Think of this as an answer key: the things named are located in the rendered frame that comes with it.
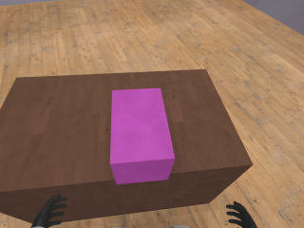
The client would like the pedestal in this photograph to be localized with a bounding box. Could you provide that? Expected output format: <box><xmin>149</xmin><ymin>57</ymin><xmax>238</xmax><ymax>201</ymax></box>
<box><xmin>0</xmin><ymin>69</ymin><xmax>253</xmax><ymax>223</ymax></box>

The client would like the right robot hand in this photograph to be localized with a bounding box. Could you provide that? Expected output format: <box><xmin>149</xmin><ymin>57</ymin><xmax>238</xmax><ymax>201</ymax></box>
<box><xmin>226</xmin><ymin>201</ymin><xmax>257</xmax><ymax>228</ymax></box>

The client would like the carton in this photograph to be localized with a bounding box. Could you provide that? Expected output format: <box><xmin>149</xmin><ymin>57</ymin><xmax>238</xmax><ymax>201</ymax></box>
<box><xmin>110</xmin><ymin>87</ymin><xmax>175</xmax><ymax>185</ymax></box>

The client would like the left robot hand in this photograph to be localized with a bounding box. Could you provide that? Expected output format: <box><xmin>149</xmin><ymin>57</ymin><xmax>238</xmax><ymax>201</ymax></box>
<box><xmin>30</xmin><ymin>194</ymin><xmax>67</xmax><ymax>228</ymax></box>

